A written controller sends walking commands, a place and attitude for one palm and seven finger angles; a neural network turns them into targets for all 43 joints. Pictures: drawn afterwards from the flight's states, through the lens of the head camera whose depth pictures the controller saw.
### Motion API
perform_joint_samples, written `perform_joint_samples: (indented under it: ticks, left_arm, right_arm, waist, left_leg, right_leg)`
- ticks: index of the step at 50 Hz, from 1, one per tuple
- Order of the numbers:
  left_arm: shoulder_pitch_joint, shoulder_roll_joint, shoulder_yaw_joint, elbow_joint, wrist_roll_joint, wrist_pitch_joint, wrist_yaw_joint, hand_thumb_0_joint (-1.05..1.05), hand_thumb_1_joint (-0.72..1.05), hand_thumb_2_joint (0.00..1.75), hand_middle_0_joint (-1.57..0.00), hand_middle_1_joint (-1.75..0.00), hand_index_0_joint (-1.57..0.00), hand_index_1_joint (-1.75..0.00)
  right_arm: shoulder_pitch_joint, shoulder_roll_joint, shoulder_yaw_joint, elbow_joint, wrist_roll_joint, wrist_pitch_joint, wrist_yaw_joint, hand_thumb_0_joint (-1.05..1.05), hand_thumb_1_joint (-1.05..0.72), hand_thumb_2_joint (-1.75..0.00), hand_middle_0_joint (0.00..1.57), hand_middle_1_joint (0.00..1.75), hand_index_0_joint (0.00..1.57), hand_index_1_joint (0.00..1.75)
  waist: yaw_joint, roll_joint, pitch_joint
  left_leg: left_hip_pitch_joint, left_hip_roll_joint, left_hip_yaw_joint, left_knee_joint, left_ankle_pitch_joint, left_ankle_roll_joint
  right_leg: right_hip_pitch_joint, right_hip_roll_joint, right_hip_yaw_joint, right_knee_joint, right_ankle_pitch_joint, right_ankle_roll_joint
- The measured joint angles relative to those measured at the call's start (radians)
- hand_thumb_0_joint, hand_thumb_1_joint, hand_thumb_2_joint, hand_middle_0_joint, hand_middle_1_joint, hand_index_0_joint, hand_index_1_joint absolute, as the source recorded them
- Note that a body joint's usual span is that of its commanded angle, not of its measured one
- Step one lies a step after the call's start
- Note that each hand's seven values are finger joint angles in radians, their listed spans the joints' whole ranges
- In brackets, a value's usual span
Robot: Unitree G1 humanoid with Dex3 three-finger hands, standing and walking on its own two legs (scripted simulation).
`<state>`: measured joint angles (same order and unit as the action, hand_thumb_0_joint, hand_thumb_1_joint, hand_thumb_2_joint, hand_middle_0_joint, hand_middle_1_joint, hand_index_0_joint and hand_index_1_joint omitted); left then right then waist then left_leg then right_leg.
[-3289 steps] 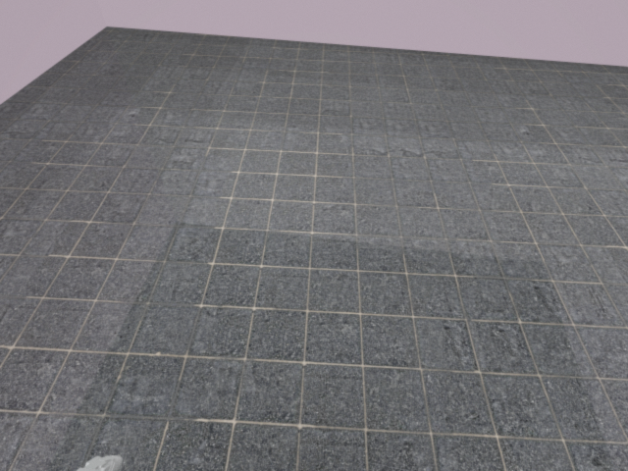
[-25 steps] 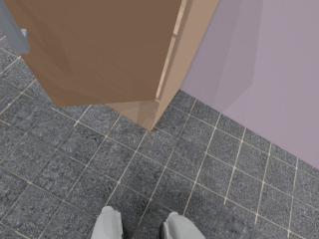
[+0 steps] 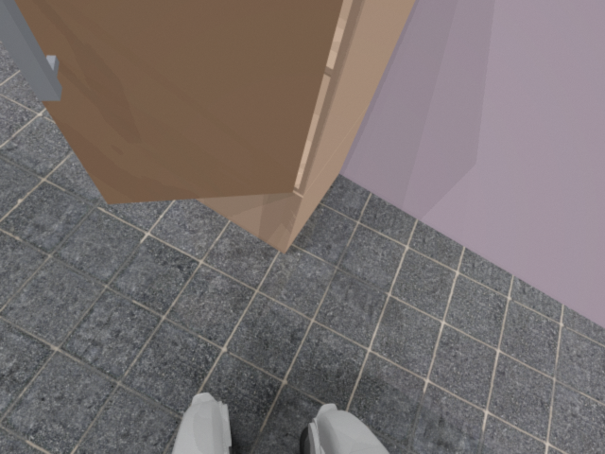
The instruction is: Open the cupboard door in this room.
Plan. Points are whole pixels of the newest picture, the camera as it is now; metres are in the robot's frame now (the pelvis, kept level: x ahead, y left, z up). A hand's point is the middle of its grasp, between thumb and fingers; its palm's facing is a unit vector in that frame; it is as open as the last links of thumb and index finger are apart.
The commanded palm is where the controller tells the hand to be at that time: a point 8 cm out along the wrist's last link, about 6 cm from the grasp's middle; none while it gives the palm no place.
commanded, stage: slide the fingers in behind the handle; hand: left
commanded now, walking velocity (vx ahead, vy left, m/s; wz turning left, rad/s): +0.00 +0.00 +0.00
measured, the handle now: (24, 31) +0.58 +0.27 +0.13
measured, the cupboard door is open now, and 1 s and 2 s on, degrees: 40 40 41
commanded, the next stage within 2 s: close the thumb around the handle in 1.66 s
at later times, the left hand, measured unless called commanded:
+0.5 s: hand out of the picture +0.52 +0.28 +0.14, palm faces +0.08 -1.00 +0.01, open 14.0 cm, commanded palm +0.50 +0.32 +0.12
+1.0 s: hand (12, 71) +0.51 +0.26 +0.14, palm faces +0.09 -1.00 +0.00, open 14.1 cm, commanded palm +0.50 +0.30 +0.12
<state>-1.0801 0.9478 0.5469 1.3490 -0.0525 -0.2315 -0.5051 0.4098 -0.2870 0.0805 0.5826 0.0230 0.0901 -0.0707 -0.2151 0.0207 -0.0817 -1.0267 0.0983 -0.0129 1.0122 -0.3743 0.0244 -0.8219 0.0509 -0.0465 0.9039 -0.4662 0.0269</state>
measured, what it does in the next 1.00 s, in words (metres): stands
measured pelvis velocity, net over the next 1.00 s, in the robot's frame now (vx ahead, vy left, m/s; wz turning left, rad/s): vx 0.01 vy -0.02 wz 0.02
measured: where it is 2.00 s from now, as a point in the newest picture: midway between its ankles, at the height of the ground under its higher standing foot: outside the picture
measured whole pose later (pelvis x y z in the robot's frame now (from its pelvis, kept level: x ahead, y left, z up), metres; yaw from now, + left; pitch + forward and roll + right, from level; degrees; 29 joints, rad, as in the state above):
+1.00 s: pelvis +0.01 -0.02 +0.01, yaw +1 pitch +20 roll -5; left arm -1.01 0.73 0.46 1.25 -0.11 -0.26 -0.38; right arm 0.42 -0.28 0.04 0.64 0.02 0.08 -0.04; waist -0.18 0.03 -0.10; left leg -0.95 0.09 -0.02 0.96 -0.36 0.00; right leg -0.76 0.05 -0.05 0.88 -0.47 0.01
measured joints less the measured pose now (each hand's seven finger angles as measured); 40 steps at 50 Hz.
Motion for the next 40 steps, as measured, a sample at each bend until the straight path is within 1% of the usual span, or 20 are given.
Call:
perform_joint_samples:
  ticks: [5, 7, 9, 13, 16, 21, 28, 35, 40]
  left_arm:
    - [-0.005, -0.003, -0.021, -0.011, -0.017, 0.000, -0.017, -0.01, -0.50, 0.30, -0.30, -1.19, -0.30, -1.20]
    - [-0.009, -0.017, -0.041, -0.020, -0.025, 0.004, -0.018, -0.01, -0.50, 0.30, -0.30, -1.19, -0.30, -1.20]
    - [-0.008, -0.035, -0.047, -0.032, -0.029, 0.006, -0.017, -0.01, -0.50, 0.30, -0.30, -1.19, -0.30, -1.20]
    - [-0.001, -0.075, -0.057, -0.046, -0.031, 0.011, 0.006, -0.01, -0.50, 0.30, -0.30, -1.20, -0.30, -1.20]
    - [0.005, -0.094, -0.051, -0.047, -0.017, 0.013, 0.035, -0.01, -0.50, 0.30, -0.30, -1.20, -0.30, -1.20]
    - [0.034, -0.126, -0.036, -0.074, -0.008, -0.005, 0.078, -0.01, -0.50, 0.30, -0.30, -1.19, -0.30, -1.20]
    - [0.057, -0.138, -0.035, -0.063, -0.009, -0.009, 0.095, -0.01, -0.50, 0.30, -0.30, -1.19, -0.30, -1.20]
    - [0.065, -0.165, -0.058, -0.073, -0.031, -0.026, 0.097, -0.01, -0.50, 0.30, -0.30, -1.19, -0.30, -1.20]
    - [0.061, -0.175, -0.068, -0.069, -0.041, -0.023, 0.111, -0.01, -0.50, 0.30, -0.28, -1.19, -0.30, -1.20]
  right_arm:
    - [0.015, 0.003, 0.000, 0.017, 0.001, 0.002, -0.001, 0.00, -0.90, -0.90, 0.21, 0.30, 0.20, 0.30]
    - [0.021, 0.005, -0.002, 0.024, 0.001, 0.000, -0.001, 0.00, -0.90, -0.90, 0.21, 0.30, 0.20, 0.30]
    - [0.025, 0.006, -0.004, 0.030, -0.001, -0.001, 0.000, 0.00, -0.90, -0.90, 0.21, 0.30, 0.20, 0.30]
    - [0.025, 0.007, -0.010, 0.032, -0.004, -0.006, 0.004, 0.00, -0.90, -0.90, 0.21, 0.30, 0.21, 0.30]
    - [0.021, 0.006, -0.012, 0.027, -0.007, -0.010, 0.008, 0.00, -0.90, -0.90, 0.21, 0.30, 0.21, 0.30]
    - [0.018, 0.009, -0.021, 0.021, -0.011, -0.012, 0.018, 0.00, -0.90, -0.90, 0.21, 0.30, 0.20, 0.30]
    - [0.023, 0.010, -0.023, 0.022, -0.006, -0.007, 0.023, 0.00, -0.90, -0.90, 0.21, 0.30, 0.20, 0.30]
    - [0.026, 0.010, -0.030, 0.039, -0.006, -0.006, 0.023, 0.00, -0.90, -0.90, 0.21, 0.30, 0.20, 0.30]
    - [0.020, 0.007, -0.032, 0.045, -0.004, -0.008, 0.024, 0.00, -0.90, -0.90, 0.21, 0.30, 0.20, 0.30]
  waist:
    - [0.009, 0.004, 0.002]
    - [0.013, 0.004, 0.002]
    - [0.016, 0.004, 0.000]
    - [0.014, 0.004, -0.005]
    - [0.007, 0.005, -0.006]
    - [0.003, 0.007, -0.010]
    - [0.006, 0.012, -0.013]
    - [0.019, 0.013, -0.013]
    - [0.023, 0.009, -0.013]
  left_leg:
    - [-0.006, -0.002, -0.006, 0.000, 0.004, -0.002]
    - [-0.007, -0.004, -0.009, -0.002, 0.006, -0.003]
    - [-0.006, -0.006, -0.010, -0.005, 0.008, -0.004]
    - [0.002, -0.007, -0.009, -0.012, 0.011, -0.005]
    - [0.009, -0.005, -0.006, -0.015, 0.011, -0.006]
    - [0.028, -0.001, 0.003, -0.023, 0.011, -0.008]
    - [0.055, 0.001, 0.009, -0.036, 0.010, -0.012]
    - [0.069, -0.003, 0.005, -0.045, 0.012, -0.017]
    - [0.074, -0.005, 0.002, -0.049, 0.014, -0.019]
  right_leg:
    - [-0.005, -0.001, -0.006, 0.002, 0.000, -0.003]
    - [-0.004, -0.002, -0.009, 0.001, 0.000, -0.004]
    - [-0.003, -0.003, -0.011, -0.001, 0.001, -0.004]
    - [0.003, -0.004, -0.009, -0.004, 0.003, -0.005]
    - [0.007, -0.003, -0.006, -0.005, 0.003, -0.006]
    - [0.019, -0.001, 0.003, -0.009, 0.004, -0.008]
    - [0.041, 0.000, 0.009, -0.015, 0.002, -0.011]
    - [0.053, -0.002, 0.005, -0.018, -0.001, -0.016]
    - [0.058, -0.003, 0.001, -0.017, -0.004, -0.018]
